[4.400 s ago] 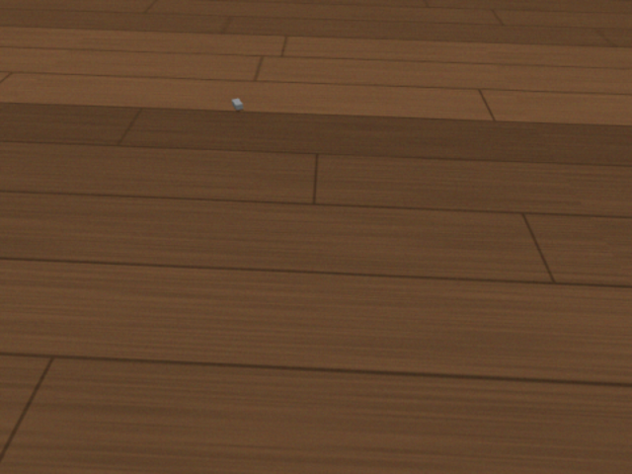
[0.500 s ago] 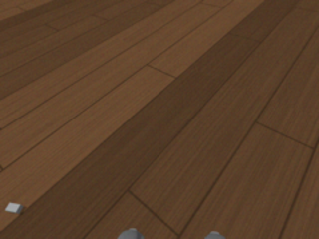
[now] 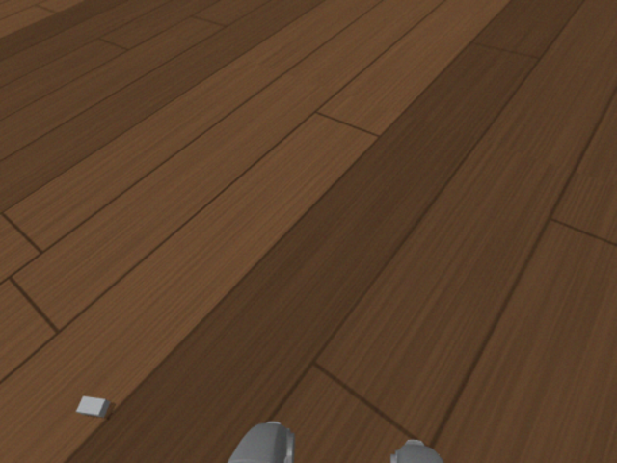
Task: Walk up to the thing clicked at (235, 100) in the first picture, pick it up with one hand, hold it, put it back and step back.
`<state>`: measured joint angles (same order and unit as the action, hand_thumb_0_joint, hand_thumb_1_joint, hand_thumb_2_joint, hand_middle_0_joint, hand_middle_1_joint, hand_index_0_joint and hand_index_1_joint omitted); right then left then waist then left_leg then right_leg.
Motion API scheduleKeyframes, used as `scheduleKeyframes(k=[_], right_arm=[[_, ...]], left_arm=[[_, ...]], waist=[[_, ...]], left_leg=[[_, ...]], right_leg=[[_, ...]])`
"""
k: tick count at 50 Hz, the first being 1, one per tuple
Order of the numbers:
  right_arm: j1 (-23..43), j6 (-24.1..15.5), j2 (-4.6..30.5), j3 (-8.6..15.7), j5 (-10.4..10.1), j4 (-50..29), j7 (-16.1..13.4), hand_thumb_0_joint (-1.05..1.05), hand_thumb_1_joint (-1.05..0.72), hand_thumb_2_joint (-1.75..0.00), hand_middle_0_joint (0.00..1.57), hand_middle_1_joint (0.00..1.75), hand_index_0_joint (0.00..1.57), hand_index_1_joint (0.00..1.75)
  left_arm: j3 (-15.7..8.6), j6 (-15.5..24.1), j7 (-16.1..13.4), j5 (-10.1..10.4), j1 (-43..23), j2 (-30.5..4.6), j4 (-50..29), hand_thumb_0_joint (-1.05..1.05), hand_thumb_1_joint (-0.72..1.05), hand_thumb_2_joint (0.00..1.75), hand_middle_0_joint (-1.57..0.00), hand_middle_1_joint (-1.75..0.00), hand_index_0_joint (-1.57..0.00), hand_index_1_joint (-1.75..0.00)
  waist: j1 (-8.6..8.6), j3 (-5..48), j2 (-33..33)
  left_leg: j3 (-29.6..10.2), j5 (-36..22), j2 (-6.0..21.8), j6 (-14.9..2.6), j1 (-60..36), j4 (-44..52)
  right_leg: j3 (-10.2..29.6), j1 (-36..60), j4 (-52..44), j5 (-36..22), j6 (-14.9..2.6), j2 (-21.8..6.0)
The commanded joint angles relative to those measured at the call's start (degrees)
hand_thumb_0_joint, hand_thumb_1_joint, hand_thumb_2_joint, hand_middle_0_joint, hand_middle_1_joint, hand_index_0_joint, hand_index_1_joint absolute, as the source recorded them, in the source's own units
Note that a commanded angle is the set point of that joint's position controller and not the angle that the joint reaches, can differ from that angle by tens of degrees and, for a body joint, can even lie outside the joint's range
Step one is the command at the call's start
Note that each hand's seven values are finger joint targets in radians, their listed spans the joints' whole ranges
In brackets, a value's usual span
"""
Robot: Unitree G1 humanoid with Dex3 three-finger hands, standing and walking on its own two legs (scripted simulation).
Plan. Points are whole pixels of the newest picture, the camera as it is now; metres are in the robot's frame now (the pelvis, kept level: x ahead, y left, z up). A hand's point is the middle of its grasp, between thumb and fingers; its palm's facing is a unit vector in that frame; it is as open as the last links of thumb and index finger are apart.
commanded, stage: walk up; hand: left
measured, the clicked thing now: (93, 406) +0.37 +0.74 -0.72
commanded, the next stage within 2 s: none
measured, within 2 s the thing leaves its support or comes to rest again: neither
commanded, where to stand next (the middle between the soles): -0.03 +0.58 m, yaw -12 degrees
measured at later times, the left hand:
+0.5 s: hand out of the picture +0.08 +0.52 -0.12, palm faces -0.14 -0.82 -0.56, open 7.4 cm
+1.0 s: hand out of the picture +0.02 +0.79 -0.12, palm faces -0.09 -0.80 -0.59, open 7.4 cm
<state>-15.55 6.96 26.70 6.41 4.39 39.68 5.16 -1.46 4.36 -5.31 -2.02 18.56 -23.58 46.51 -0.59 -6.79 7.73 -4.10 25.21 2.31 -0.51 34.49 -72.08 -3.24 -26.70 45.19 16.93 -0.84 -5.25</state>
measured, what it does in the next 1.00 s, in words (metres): steps to the left: left foot, then right foot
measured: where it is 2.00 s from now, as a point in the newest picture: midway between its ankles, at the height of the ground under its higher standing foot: outside the picture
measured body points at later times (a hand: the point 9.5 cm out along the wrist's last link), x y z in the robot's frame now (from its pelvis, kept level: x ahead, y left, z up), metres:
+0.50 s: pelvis -0.02 +0.23 +0.00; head +0.04 +0.20 +0.44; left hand +0.09 +0.56 -0.08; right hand +0.03 -0.10 -0.12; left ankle +0.01 +0.27 -0.68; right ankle +0.04 +0.13 -0.70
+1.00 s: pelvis -0.08 +0.47 +0.00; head -0.03 +0.45 +0.44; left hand +0.02 +0.83 -0.09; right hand -0.03 +0.14 -0.12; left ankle -0.03 +0.57 -0.70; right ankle -0.03 +0.36 -0.66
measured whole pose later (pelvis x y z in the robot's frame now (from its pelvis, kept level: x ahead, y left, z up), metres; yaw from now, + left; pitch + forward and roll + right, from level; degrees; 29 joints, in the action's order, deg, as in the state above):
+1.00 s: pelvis -0.08 +0.47 +0.00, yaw -5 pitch -2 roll -2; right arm -14.5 6.4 23.4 5.0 4.6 39.5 3.8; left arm -4.8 2.7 -6.3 0.7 16.4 -27.5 52.1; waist -3.1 -8.3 3.6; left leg 0.7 24.0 1.5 -2.2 26.0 -51.9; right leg -4.3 -33.1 64.1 27.7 -1.9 1.3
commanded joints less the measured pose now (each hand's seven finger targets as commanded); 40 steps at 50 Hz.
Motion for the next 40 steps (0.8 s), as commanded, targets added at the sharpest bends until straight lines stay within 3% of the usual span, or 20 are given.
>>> scheduleKeyframes(k=[1,4,6,7,8,9,11,18,20,21,22,23,24,25,29,33,36,38,39,40], right_arm=[[0.58,-1.65,10.67,4.66,-0.25,-5.72,0.61,0.0,-0.9,-0.9,0.2,0.3,0.2,0.3],[-0.05,-2.04,10.79,4.86,-0.6,-5.0,0.59,0.0,-0.9,-0.9,0.2,0.3,0.2,0.3],[-8.28,-2.7,11.68,5.89,-0.03,-2.1,0.03,0.0,-0.9,-0.9,0.2,0.3,0.2,0.3],[-13.83,-3.26,14.03,6.58,1.27,-1.19,-0.55,0.0,-0.9,-0.9,0.2,0.3,0.2,0.3],[-9.01,-3.7,21.98,7.25,0.42,-3.11,-1.45,0.0,-0.9,-0.9,0.2,0.3,0.2,0.3],[-2.49,-3.95,22.7,7.13,-0.35,-3.76,-2.26,0.0,-0.9,-0.9,0.2,0.3,0.2,0.3],[0.45,-4.16,15.3,5.33,0.41,-5.7,-3.01,0.0,-0.9,-0.9,0.2,0.3,0.2,0.3],[0.5,-3.8,10.0,3.66,0.6,-7.9,-3.05,0.0,-0.9,-0.9,0.2,0.3,0.2,0.3],[3.59,-3.04,8.94,3.16,0.54,-9.64,-2.71,0.0,-0.9,-0.9,0.2,0.3,0.2,0.3],[5.5,-2.88,8.7,2.93,0.2,-11.01,-2.39,0.0,-0.9,-0.9,0.2,0.3,0.2,0.3],[3.45,-3.1,6.38,2.25,-0.53,-11.15,-2.16,0.0,-0.9,-0.9,0.2,0.3,0.2,0.3],[-1.44,-3.19,4.84,1.91,-0.61,-11.16,-1.98,0.0,-0.9,-0.9,0.2,0.3,0.2,0.3],[-2.34,-2.0,10.3,3.67,0.11,-10.24,-3.16,0.0,-0.9,-0.9,0.2,0.3,0.2,0.3],[0.3,-1.53,12.19,4.35,0.19,-10.45,-3.6,0.0,-0.9,-0.9,0.2,0.3,0.2,0.3],[-1.37,-1.68,11.17,4.76,-0.54,-7.51,-1.58,0.0,-0.9,-0.9,0.2,0.3,0.2,0.3],[-0.07,-1.01,9.84,4.43,-0.85,-6.92,-0.41,0.0,-0.9,-0.9,0.2,0.3,0.2,0.3],[1.89,-1.07,9.79,4.52,-0.75,-6.68,0.01,0.0,-0.9,-0.9,0.2,0.3,0.2,0.3],[-6.92,-1.6,10.28,5.3,-0.62,-2.9,-0.2,0.0,-0.9,-0.9,0.2,0.3,0.2,0.3],[-11.71,-2.06,11.5,6.05,0.26,-1.16,-0.51,0.0,-0.9,-0.9,0.2,0.3,0.2,0.3],[-11.92,-2.49,17.83,6.78,0.91,-2.01,-1.06,0.0,-0.9,-0.9,0.2,0.3,0.2,0.3]], left_arm=[[-8.5,0.77,-1.16,-0.75,0.42,-23.99,-3.49,0.0,0.9,0.9,-0.2,-0.3,-0.2,-0.3],[-8.93,0.6,-1.01,-0.67,1.35,-25.02,-3.06,0.0,0.9,0.9,-0.2,-0.3,-0.2,-0.3],[-7.56,-0.14,-1.22,-0.45,-1.52,-21.82,-3.48,0.0,0.9,0.9,-0.2,-0.3,-0.2,-0.3],[-6.11,-0.57,-1.56,-0.06,-2.22,-17.12,-3.21,0.0,0.9,0.9,-0.2,-0.3,-0.2,-0.3],[-5.11,-0.69,-2.76,1.12,-6.71,-14.26,-4.86,0.0,0.9,0.9,-0.2,-0.3,-0.2,-0.3],[-4.63,-0.35,-3.75,1.09,-7.79,-15.78,-3.74,0.0,0.9,0.9,-0.2,-0.3,-0.2,-0.3],[-5.34,-0.54,-2.92,2.42,-1.99,-17.0,1.02,0.0,0.9,0.9,-0.2,-0.3,-0.2,-0.3],[-4.93,-1.05,-1.67,3.13,4.63,-14.53,1.01,0.0,0.9,0.9,-0.2,-0.3,-0.2,-0.3],[-4.92,-0.75,-1.92,3.02,10.35,-13.46,1.55,0.0,0.9,0.9,-0.2,-0.3,-0.2,-0.3],[-5.63,-0.6,-2.28,2.64,14.51,-14.51,2.31,0.0,0.9,0.9,-0.2,-0.3,-0.2,-0.3],[-7.02,-0.42,-2.74,1.57,15.7,-18.12,1.37,0.0,0.9,0.9,-0.2,-0.3,-0.2,-0.3],[-7.98,-0.5,-3.06,0.75,13.89,-21.03,-1.48,0.0,0.9,0.9,-0.2,-0.3,-0.2,-0.3],[-7.89,-0.66,-3.4,1.21,8.62,-21.5,-3.5,0.0,0.9,0.9,-0.2,-0.3,-0.2,-0.3],[-8.07,-0.26,-3.8,1.84,4.36,-21.97,-4.76,0.0,0.9,0.9,-0.2,-0.3,-0.2,-0.3],[-7.41,0.41,-2.74,0.7,0.49,-19.92,-4.72,0.0,0.9,0.9,-0.2,-0.3,-0.2,-0.3],[-8.61,0.14,-1.76,-0.54,-0.67,-22.77,-4.63,0.0,0.9,0.9,-0.2,-0.3,-0.2,-0.3],[-9.48,0.07,-1.6,-1.01,0.36,-25.19,-3.97,0.0,0.9,0.9,-0.2,-0.3,-0.2,-0.3],[-8.9,-0.47,-1.59,-0.46,-3.29,-23.87,-3.92,0.0,0.9,0.9,-0.2,-0.3,-0.2,-0.3],[-7.9,-1.07,-1.87,-0.41,-2.31,-19.99,-3.18,0.0,0.9,0.9,-0.2,-0.3,-0.2,-0.3],[-6.02,-1.32,-2.4,0.66,-3.48,-13.68,-4.41,0.0,0.9,0.9,-0.2,-0.3,-0.2,-0.3]], waist=[[-0.14,4.55,-19.21],[0.27,6.66,-18.68],[-5.21,9.94,-10.65],[-9.39,8.28,1.65],[-9.52,3.74,17.63],[-6.95,0.87,14.15],[-4.46,0.99,0.37],[-2.82,6.25,4.62],[0.84,8.36,0.88],[3.86,9.99,-2.9],[5.36,10.81,-9.17],[3.74,14.13,-18.7],[2.16,13.68,-8.72],[1.55,9.73,-5.72],[-0.65,5.23,-10.58],[0.1,3.94,-18.08],[1.26,4.71,-20.6],[-3.71,8.75,-15.21],[-6.43,9.99,-5.99],[-7.63,5.31,15.23]], left_leg=[[2.49,1.9,2.37,0.28,-3.12,9.41],[5.96,3.83,0.97,-0.27,-7.37,17.4],[6.66,0.49,-1.63,-1.01,-20.91,29.43],[-3.1,7.68,1.61,-2.51,-23.94,41.18],[-26.98,3.65,13.75,-7.5,-17.0,51.91],[-34.17,4.32,17.63,-12.29,-11.31,54.77],[-19.92,-8.57,11.78,-8.18,-15.64,45.21],[-7.92,-34.73,9.55,-8.72,-20.34,40.19],[-4.93,-35.88,8.29,-7.3,-15.8,35.1],[-1.17,-36.13,5.74,-3.83,-10.81,28.84],[0.81,-27.14,2.08,0.77,-2.21,19.56],[1.09,10.5,-2.09,5.0,10.32,4.59],[-6.28,12.46,-0.82,4.14,9.91,-5.76],[-9.17,9.02,1.17,4.17,9.01,-13.15],[-7.31,-1.74,-1.06,1.17,1.89,-11.22],[0.73,0.19,2.41,1.61,-1.67,5.49],[4.26,4.43,2.47,0.46,-7.51,15.86],[7.44,-0.52,0.03,0.06,-19.8,27.49],[6.01,1.2,-1.8,-0.4,-24.65,32.75],[-19.32,2.04,11.74,-6.01,-20.21,45.82]], right_leg=[[13.07,-3.56,-18.34,15.18,-11.3,-9.56],[13.9,-3.27,-15.25,11.54,-11.41,-10.26],[7.47,-10.62,-2.28,10.08,-6.74,-5.52],[2.67,-18.63,14.96,13.23,-3.76,2.48],[2.35,-27.96,24.56,23.24,-1.68,11.66],[8.52,-25.1,27.95,20.55,-3.24,6.61],[9.42,-24.08,27.79,13.4,-1.6,5.95],[1.43,-5.83,9.79,9.07,-1.46,3.68],[0.74,6.43,-4.09,0.36,-2.46,2.76],[0.75,16.66,-13.31,-7.04,-3.49,2.54],[9.52,25.94,-16.16,-8.21,-5.83,-1.57],[33.21,34.06,-17.71,-12.29,-14.1,-19.91],[42.52,24.19,-20.08,-11.59,-21.45,-28.72],[41.16,15.29,-22.93,-6.12,-23.15,-29.19],[18.44,3.51,-18.75,2.21,-12.86,-13.28],[10.85,0.28,-17.0,10.7,-10.41,-8.96],[12.12,-2.75,-15.64,10.23,-10.22,-9.6],[8.26,-7.79,-7.74,7.9,-6.89,-7.35],[3.88,-12.17,4.6,10.6,-4.41,-2.43],[-2.98,-24.81,23.52,21.36,-1.25,9.55]])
